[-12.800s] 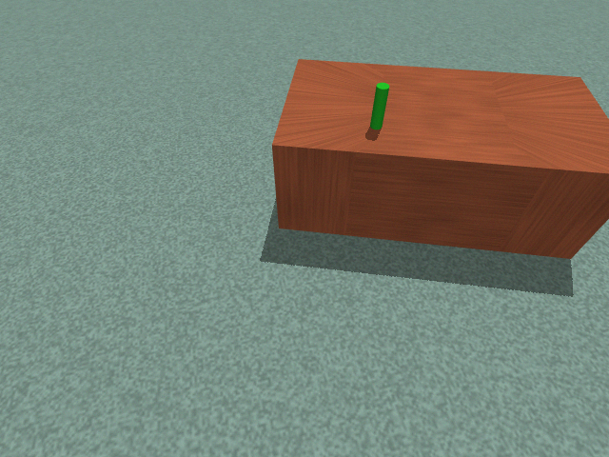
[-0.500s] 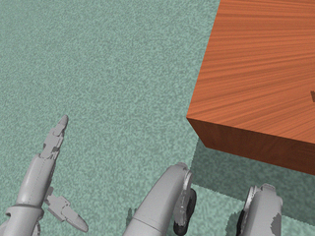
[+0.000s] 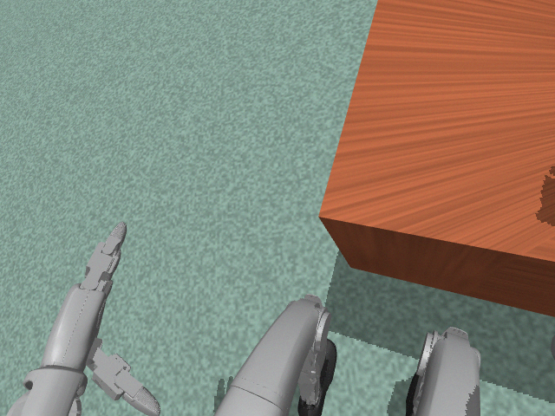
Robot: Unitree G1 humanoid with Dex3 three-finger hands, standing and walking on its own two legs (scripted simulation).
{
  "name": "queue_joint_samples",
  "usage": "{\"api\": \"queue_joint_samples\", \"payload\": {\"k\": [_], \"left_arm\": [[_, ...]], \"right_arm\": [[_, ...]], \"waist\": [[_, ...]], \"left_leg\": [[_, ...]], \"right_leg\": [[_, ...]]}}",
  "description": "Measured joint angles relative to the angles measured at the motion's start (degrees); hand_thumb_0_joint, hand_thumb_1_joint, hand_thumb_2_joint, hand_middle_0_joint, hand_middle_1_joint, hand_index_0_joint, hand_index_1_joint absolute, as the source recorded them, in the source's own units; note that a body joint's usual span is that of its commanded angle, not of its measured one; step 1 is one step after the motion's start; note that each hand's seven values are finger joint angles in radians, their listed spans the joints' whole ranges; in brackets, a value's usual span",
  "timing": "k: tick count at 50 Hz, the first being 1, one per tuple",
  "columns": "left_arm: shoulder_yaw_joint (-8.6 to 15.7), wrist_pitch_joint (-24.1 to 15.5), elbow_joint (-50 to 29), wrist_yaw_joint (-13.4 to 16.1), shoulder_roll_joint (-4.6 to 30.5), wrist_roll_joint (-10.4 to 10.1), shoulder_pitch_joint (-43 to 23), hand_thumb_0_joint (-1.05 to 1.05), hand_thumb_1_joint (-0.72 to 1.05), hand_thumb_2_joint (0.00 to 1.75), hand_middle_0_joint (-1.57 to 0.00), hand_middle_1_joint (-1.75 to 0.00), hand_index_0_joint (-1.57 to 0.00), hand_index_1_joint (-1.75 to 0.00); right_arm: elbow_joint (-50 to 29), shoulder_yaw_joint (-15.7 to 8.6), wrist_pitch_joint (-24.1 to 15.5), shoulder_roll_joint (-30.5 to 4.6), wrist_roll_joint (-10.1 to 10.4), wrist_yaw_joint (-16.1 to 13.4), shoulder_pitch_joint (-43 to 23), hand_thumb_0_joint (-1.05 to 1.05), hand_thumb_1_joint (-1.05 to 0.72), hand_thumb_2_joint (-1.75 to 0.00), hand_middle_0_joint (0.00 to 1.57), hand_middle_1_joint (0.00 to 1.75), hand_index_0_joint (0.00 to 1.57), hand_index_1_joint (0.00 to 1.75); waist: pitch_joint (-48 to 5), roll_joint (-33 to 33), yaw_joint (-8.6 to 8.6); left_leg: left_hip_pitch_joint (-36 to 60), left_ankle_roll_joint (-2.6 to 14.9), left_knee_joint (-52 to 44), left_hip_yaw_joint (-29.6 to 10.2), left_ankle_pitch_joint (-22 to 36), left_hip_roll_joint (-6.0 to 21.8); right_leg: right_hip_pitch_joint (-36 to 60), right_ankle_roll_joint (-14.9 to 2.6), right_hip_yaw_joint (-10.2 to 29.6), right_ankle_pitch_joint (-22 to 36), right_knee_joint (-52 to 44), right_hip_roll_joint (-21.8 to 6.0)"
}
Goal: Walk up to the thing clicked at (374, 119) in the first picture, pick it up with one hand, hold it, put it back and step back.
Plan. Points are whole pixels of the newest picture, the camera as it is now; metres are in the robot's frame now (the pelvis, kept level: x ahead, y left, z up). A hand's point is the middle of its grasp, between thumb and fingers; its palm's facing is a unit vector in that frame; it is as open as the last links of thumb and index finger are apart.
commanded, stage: settle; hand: right
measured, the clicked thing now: out of the picture +0.53 -0.27 -0.01
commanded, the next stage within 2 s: lift in 0.64 s
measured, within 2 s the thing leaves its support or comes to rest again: neither
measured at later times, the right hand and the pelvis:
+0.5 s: hand out of the picture +0.53 -0.26 +0.01, palm faces +0.31 +0.95 +0.00, open 5.4 cm; pelvis +0.01 +0.00 +0.03, yaw -1 degrees
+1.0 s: hand out of the picture +0.53 -0.26 +0.04, palm faces +0.31 +0.95 +0.00, open 5.4 cm; pelvis +0.02 -0.01 +0.05, yaw -1 degrees
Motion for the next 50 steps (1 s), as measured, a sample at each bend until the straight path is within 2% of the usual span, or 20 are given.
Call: {"api": "queue_joint_samples", "payload": {"k": [6,12,26,35,39,50], "left_arm": [[0.18,0.1,1.01,0.58,0.24,0.04,-0.68,-0.01,-0.57,0.08,-0.07,-0.06,-0.06,-0.07],[-1.09,-0.15,1.98,0.86,-0.55,0.34,-0.79,-0.01,-0.57,0.08,-0.07,-0.05,-0.06,-0.07],[-2.66,0.95,5.32,1.26,-1.37,0.71,-1.78,-0.01,-0.57,0.08,-0.07,-0.05,-0.06,-0.07],[-2.53,1.25,7.17,1.13,-1.88,0.75,-2.52,-0.01,-0.57,0.08,-0.06,-0.05,-0.05,-0.07],[-3.04,1.67,7.78,0.97,-2.26,0.88,-2.82,-0.01,-0.57,0.08,-0.06,-0.05,-0.05,-0.06],[-2.6,2.54,9.15,0.71,-2.66,0.6,-2.62,-0.01,-0.56,0.07,-0.06,-0.05,-0.06,-0.06]], "right_arm": [[2.52,0.95,-0.07,-0.22,0.26,0.02,-1.21,-0.02,-0.15,-1.11,0.98,1.12,1.0,1.14],[3.81,1.05,-0.49,-0.27,0.43,0.57,-1.75,-0.02,-0.16,-1.11,0.98,1.12,1.0,1.14],[3.19,1.53,-0.43,0.41,0.61,0.21,-1.73,-0.02,-0.15,-1.11,0.98,1.12,1.0,1.14],[4.43,2.42,-0.67,0.81,0.79,-0.05,-2.16,-0.02,-0.16,-1.11,0.98,1.13,1.0,1.15],[4.0,2.0,-0.59,1.08,0.74,-0.12,-1.91,-0.02,-0.16,-1.11,0.97,1.13,1.0,1.15],[1.42,2.89,-0.09,4.1,1.17,-0.6,1.1,-0.02,-0.16,-1.11,0.97,1.13,1.0,1.15]], "waist": [[0.11,-0.28,-0.45],[0.26,-0.34,-0.64],[0.44,-0.43,-1.25],[0.14,-0.7,-1.67],[0.11,-0.71,-1.85],[-0.4,-0.84,-3.0]], "left_leg": [[2.39,-0.04,-2.44,-0.09,0.71,-0.02],[3.78,-0.01,-4.19,-0.11,1.2,0.02],[6.64,-0.19,-7.25,-0.28,1.59,-0.11],[8.95,-0.33,-9.49,-0.3,1.8,-0.1],[9.58,-0.44,-10.2,-0.47,1.98,-0.19],[12.94,-0.63,-12.81,-0.84,2.6,-0.05]], "right_leg": [[2.4,-0.03,-0.22,0.64,-2.38,0.03],[3.8,0.03,-0.33,1.16,-4.14,0.13],[6.6,-0.04,-0.61,1.3,-6.88,0.1],[8.75,-0.12,-0.72,1.36,-8.8,0.19],[9.44,-0.2,-0.92,1.41,-9.43,0.1],[12.87,-0.34,-1.42,1.94,-12.0,0.31]]}}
